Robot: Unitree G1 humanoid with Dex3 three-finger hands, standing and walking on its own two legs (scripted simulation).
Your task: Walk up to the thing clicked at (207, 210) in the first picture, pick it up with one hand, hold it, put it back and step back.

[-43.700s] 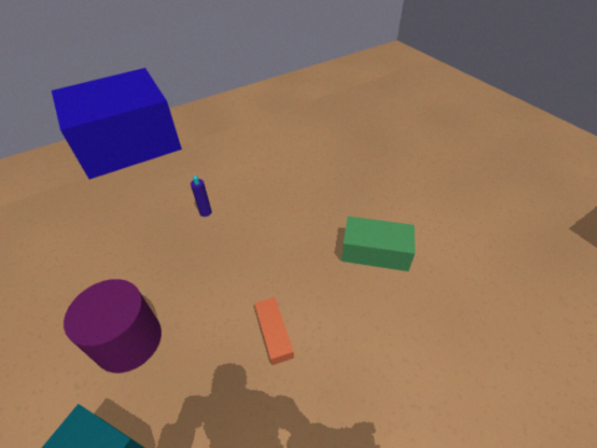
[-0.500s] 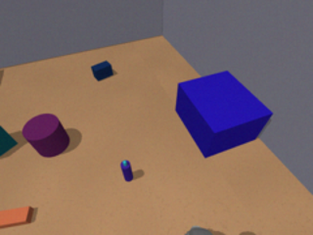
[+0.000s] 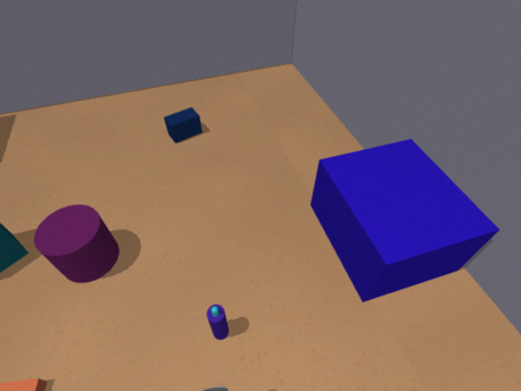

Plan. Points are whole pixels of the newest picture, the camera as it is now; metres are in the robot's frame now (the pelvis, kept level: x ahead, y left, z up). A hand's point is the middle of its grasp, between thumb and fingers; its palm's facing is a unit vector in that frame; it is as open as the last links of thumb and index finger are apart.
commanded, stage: walk up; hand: left
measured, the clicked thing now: (217, 320) +0.44 +0.18 -0.64
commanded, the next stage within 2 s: stand in 1.56 s
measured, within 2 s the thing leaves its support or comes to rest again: neither
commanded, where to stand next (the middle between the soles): +0.10 -0.02 m, yaw +1 degrees
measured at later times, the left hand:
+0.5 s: hand out of the picture +0.15 +0.25 -0.14, palm faces -0.08 -0.93 -0.37, open 7.4 cm
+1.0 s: hand (139, 368) +0.19 +0.23 -0.13, palm faces -0.05 -0.95 -0.32, open 7.4 cm
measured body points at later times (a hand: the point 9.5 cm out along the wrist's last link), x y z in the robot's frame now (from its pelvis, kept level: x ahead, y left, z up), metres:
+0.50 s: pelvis +0.06 -0.01 +0.00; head +0.08 -0.02 +0.45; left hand +0.15 +0.30 -0.11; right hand +0.13 -0.31 -0.12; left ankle +0.09 +0.12 -0.72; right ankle +0.09 -0.14 -0.72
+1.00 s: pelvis +0.08 -0.01 +0.03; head +0.08 -0.01 +0.48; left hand +0.19 +0.28 -0.10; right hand +0.14 -0.32 -0.10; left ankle +0.09 +0.12 -0.72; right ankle +0.09 -0.14 -0.72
